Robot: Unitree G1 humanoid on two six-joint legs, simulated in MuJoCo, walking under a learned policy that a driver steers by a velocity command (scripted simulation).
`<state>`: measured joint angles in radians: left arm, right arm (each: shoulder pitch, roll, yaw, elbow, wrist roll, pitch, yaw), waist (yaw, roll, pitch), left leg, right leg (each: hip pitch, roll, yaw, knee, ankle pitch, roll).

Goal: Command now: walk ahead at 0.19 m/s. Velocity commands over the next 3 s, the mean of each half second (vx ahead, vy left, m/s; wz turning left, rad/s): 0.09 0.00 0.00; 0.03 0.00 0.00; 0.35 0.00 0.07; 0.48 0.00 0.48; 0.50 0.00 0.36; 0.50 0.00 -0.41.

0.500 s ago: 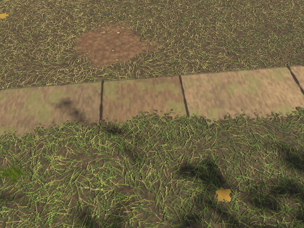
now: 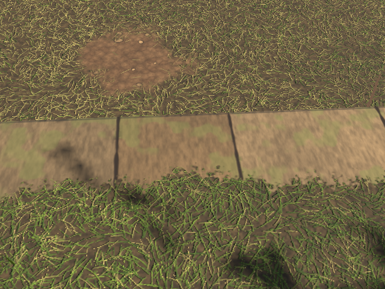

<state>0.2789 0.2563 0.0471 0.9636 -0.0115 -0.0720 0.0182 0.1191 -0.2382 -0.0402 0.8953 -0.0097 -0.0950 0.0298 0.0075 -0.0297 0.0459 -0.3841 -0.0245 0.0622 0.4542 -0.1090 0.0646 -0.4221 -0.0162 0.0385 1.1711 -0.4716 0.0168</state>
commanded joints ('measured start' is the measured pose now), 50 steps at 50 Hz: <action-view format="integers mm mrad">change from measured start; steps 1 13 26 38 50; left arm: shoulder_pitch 119 -49 -63 -58 -69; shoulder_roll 20 69 55 34 19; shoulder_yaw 14 28 26 20 18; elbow -21 -37 50 97 116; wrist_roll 7 34 13 13 2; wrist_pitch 25 73 46 63 61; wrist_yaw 15 32 25 29 34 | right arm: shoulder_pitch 16 57 71 92 173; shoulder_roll -70 -73 -67 -62 -124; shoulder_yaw -7 5 -4 -3 -28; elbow -13 67 113 162 195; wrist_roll -21 5 7 9 30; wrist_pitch -11 42 78 88 88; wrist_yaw -3 -38 -54 -62 -71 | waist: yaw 44 16 -13 -9 -40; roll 97 63 1 29 124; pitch -166 -55 -76 -35 52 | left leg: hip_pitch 137 21 186 184 146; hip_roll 260 152 56 63 162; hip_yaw -185 -171 -50 -57 -227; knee -160 -183 -40 -46 -189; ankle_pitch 690 -226 36 28 -674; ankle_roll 196 58 -8 -17 79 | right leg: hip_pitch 23 273 224 231 55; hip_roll -80 -89 -52 -32 47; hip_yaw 29 19 0 -19 -114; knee -104 -752 -729 -736 -580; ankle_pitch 84 418 467 433 -58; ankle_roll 6 -33 -37 -33 -48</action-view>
